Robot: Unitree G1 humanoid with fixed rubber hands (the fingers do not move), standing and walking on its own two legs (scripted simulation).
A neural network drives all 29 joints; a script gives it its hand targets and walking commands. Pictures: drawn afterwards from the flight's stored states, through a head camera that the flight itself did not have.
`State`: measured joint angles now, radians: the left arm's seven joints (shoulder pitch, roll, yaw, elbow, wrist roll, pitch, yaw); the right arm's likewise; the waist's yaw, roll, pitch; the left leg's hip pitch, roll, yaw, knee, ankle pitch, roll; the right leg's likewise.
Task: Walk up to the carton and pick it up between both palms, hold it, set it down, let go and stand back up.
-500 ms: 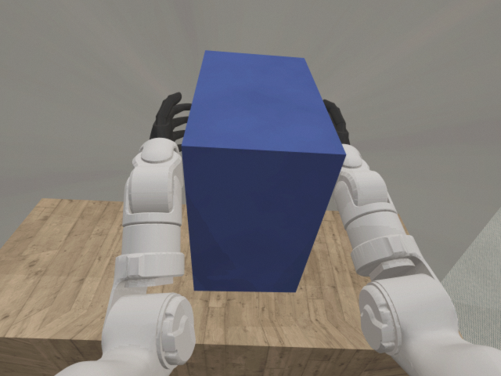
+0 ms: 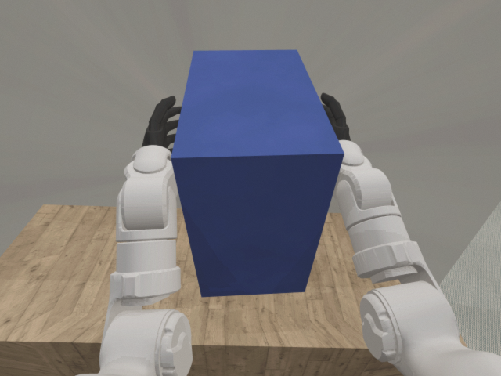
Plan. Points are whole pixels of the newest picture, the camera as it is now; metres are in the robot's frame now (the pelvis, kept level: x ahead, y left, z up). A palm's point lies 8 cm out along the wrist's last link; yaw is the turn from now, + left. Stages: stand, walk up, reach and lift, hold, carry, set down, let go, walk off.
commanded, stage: hold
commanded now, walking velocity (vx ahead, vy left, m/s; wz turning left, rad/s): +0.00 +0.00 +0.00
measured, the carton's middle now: (249, 172) +0.38 +0.01 +0.19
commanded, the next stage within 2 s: set down in 0.94 s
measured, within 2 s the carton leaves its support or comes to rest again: neither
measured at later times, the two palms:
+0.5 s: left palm (164, 146) +0.38 +0.14 +0.24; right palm (329, 146) +0.40 -0.12 +0.23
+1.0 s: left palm (160, 153) +0.35 +0.14 +0.24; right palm (336, 147) +0.37 -0.12 +0.24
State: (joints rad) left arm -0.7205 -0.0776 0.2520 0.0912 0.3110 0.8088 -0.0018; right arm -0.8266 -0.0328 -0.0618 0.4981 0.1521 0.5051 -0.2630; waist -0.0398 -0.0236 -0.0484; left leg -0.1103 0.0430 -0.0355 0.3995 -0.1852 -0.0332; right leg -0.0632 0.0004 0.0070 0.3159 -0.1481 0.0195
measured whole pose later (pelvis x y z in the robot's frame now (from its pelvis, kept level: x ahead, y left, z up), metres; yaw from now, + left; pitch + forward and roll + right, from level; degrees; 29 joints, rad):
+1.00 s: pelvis +0.00 +0.00 +0.00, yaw +0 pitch -6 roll -1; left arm -0.68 -0.08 0.24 0.02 0.32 0.83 -0.03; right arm -0.79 -0.03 -0.03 0.44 0.16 0.51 -0.27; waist -0.06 -0.03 -0.03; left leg -0.10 0.04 -0.04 0.40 -0.19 -0.03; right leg -0.05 0.00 0.01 0.31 -0.15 0.02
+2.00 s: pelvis +0.04 -0.01 +0.00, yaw +0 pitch -5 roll -1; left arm -0.41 -0.14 0.15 -0.03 0.39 0.52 0.04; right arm -0.60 0.00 0.01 0.54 0.14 0.02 -0.20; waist -0.06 -0.01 0.05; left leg -0.06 0.05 -0.04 0.37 -0.21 -0.05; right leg 0.00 0.00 0.00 0.27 -0.18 0.02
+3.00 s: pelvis +0.05 -0.01 +0.00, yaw +0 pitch -3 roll -1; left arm -0.44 -0.21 0.20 0.22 0.39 0.32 0.14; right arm -0.64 0.00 -0.14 0.84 0.10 -0.18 -0.09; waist -0.04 0.01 0.12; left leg -0.09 0.06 -0.04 0.36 -0.20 -0.05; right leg -0.02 0.01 0.00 0.23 -0.16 0.01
